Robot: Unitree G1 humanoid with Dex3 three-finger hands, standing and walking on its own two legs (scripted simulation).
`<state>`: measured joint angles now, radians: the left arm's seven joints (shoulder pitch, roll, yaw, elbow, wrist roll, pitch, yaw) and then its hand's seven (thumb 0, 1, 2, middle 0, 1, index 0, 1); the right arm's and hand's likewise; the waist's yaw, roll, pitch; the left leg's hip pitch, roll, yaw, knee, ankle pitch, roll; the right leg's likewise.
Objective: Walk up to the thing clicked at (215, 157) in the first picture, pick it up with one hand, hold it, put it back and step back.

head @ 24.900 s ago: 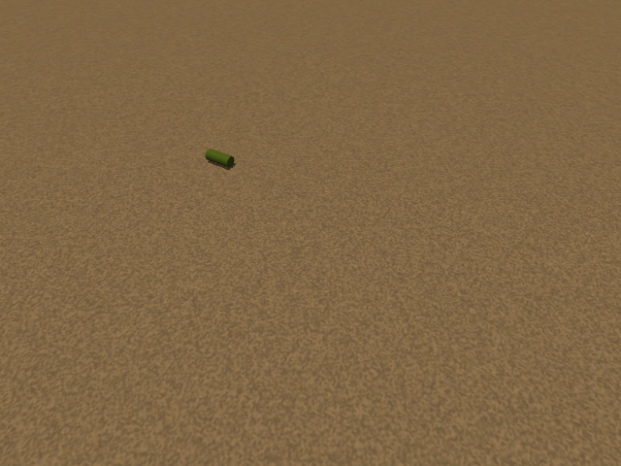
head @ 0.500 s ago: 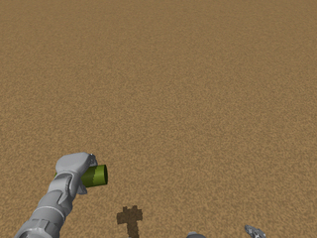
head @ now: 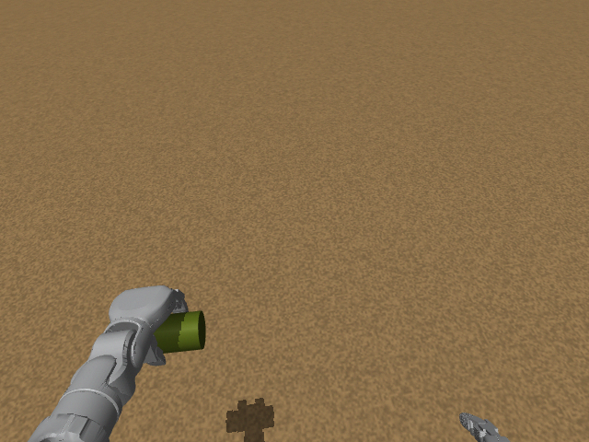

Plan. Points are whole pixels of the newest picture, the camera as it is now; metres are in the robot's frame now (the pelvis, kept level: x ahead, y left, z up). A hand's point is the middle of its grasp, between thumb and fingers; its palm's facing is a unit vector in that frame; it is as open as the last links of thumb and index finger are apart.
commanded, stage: hold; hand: left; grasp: from above
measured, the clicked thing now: (158, 334) +0.31 +0.23 -0.08
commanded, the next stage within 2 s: crouch in 1.34 s
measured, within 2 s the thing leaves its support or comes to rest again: neither
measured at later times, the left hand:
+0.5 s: hand (152, 342) +0.28 +0.22 -0.03, palm faces -0.45 -0.07 -0.89, open 8.9 cm
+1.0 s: hand (151, 341) +0.28 +0.21 -0.02, palm faces -0.45 -0.07 -0.89, open 9.0 cm
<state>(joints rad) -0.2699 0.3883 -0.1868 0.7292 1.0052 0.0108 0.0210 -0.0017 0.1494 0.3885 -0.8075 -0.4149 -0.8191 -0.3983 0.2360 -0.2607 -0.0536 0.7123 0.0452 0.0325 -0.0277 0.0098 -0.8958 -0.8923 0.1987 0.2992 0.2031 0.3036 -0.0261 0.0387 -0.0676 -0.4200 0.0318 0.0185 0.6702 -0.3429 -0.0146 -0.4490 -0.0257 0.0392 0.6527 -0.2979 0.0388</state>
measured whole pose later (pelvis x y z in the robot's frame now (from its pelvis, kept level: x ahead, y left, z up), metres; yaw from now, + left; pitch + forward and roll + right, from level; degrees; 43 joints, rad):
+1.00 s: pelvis -0.01 -0.01 +0.01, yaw +0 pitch +1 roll +1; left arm -0.21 0.39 -0.19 0.59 0.98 0.01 -0.07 0.00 0.13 0.43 -0.78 -0.50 -0.79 -0.48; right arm 0.18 -0.25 -0.03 0.68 0.06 0.05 -0.05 0.01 -0.91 -0.90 0.20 0.30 0.20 0.30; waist 0.00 0.05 -0.02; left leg -0.27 0.03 0.03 0.52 -0.26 -0.02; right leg -0.32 -0.03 0.04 0.53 -0.23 0.03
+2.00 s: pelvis -0.04 +0.00 -0.08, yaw +1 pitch +19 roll -1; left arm -0.53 0.39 -0.12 1.14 1.18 -0.08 0.34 0.00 0.11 0.49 -0.73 -0.61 -0.74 -0.58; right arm 0.24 -0.27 -0.08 0.72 -0.01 0.03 0.00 0.01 -0.90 -0.89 0.20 0.30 0.20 0.30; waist -0.08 0.01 -0.13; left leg -1.01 0.03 -0.02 1.16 -0.48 -0.02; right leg -1.02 -0.02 0.02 1.12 -0.43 0.04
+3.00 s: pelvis -0.08 +0.00 -0.36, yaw -2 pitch +38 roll -6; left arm -0.95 0.65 0.08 1.40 1.25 -0.15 0.36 0.00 0.11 0.49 -0.75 -0.55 -0.76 -0.53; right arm 0.18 -0.27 0.00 0.73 -0.12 -0.06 0.12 0.00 -0.91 -0.90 0.20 0.30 0.20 0.30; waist -0.24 0.01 -0.10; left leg -2.15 -0.01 -0.12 2.21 -0.72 -0.03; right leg -2.13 -0.01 0.00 2.12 -0.65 0.07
